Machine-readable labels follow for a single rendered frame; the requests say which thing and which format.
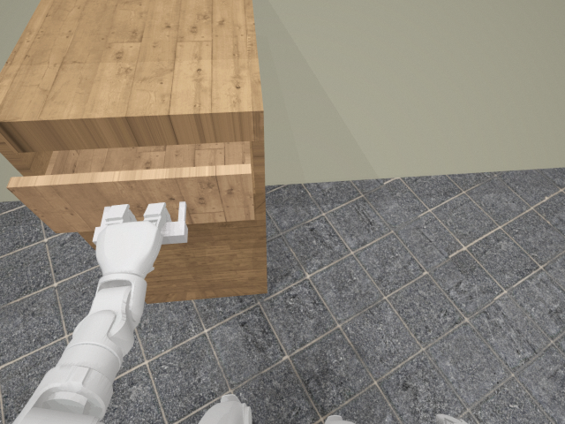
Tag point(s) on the handle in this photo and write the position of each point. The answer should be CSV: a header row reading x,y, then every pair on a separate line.
x,y
173,232

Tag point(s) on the cabinet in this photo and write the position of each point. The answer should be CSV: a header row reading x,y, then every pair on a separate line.
x,y
88,74

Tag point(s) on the drawer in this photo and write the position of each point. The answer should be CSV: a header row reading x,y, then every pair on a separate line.
x,y
214,179

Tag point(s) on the robot left forearm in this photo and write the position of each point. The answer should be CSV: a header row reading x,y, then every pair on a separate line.
x,y
81,382

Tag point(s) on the left robot hand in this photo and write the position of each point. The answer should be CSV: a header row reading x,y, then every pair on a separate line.
x,y
125,245

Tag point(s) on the robot left thigh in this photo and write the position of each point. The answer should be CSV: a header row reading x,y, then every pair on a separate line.
x,y
230,412

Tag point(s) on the robot left shin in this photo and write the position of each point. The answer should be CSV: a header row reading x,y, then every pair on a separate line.
x,y
229,397

